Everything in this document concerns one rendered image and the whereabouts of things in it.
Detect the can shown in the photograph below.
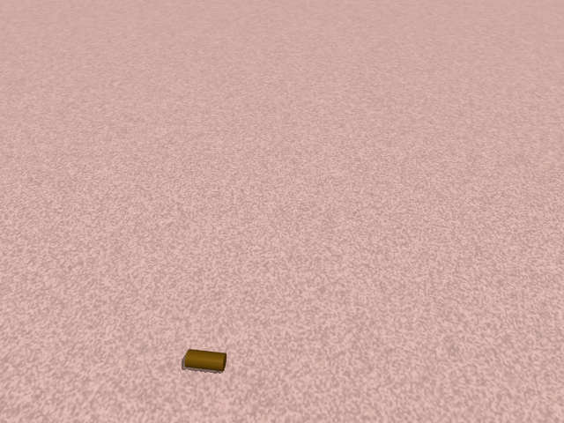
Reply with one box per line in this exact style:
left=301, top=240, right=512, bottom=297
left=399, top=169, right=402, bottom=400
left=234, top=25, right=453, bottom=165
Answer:
left=185, top=349, right=226, bottom=371

